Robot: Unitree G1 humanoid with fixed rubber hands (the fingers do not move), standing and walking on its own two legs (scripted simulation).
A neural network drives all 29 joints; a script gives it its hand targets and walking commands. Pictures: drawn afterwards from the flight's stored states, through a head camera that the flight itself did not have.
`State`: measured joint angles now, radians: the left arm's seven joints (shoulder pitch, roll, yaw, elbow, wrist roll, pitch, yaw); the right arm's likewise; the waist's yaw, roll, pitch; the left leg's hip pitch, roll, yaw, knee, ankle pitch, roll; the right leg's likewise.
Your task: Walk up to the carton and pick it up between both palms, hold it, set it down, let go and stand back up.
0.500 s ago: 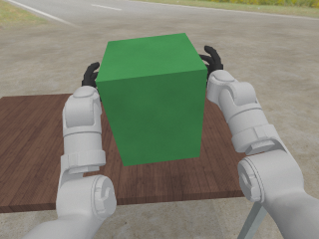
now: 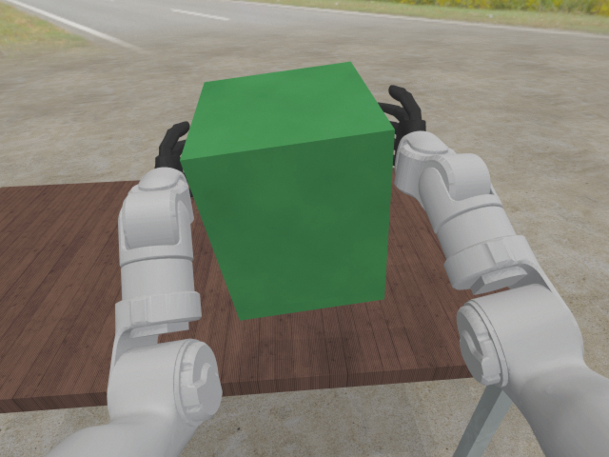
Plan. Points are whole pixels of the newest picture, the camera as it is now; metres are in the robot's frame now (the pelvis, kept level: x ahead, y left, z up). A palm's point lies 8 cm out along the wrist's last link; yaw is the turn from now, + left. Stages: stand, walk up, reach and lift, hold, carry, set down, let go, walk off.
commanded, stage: hold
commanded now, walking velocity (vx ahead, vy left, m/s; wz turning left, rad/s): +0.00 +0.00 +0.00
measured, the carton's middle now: (295, 191) +0.39 +0.00 +0.23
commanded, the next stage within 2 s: set down in 1.42 s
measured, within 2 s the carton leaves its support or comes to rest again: neither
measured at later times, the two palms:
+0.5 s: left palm (169, 182) +0.36 +0.15 +0.27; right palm (408, 147) +0.36 -0.14 +0.29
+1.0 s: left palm (170, 181) +0.36 +0.15 +0.27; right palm (408, 146) +0.36 -0.14 +0.30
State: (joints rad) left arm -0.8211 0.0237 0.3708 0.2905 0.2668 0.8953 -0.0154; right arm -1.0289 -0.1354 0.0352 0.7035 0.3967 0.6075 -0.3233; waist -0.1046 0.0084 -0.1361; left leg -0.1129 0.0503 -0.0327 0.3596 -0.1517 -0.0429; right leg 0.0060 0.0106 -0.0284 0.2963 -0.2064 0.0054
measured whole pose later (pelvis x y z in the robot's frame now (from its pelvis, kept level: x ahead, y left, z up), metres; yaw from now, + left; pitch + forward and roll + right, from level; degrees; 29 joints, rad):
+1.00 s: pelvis +0.00 +0.00 +0.00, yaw +0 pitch -6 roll -1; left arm -0.82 0.02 0.37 0.28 0.27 0.90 -0.02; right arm -1.02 -0.13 0.03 0.69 0.40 0.61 -0.33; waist -0.11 0.01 -0.14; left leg -0.11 0.05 -0.04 0.36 -0.15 -0.04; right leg 0.01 0.01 -0.04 0.30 -0.21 0.01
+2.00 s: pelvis +0.01 +0.00 +0.00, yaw +1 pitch -10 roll +0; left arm -0.77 0.00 0.41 0.33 0.40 0.62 -0.06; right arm -0.95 -0.01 -0.11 0.87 0.16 0.22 -0.19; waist -0.08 -0.06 0.01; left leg 0.01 0.04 -0.05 0.32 -0.16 -0.05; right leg 0.14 0.00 -0.04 0.26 -0.22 0.00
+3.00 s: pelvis +0.01 -0.02 +0.00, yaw +0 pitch -6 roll +0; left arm -0.73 -0.09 0.41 0.46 0.38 0.47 0.06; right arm -0.93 -0.03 -0.24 1.02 0.00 0.04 -0.08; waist 0.00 -0.03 0.00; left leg -0.05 0.06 -0.04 0.29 -0.13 -0.06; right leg 0.04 0.02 -0.03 0.28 -0.22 -0.02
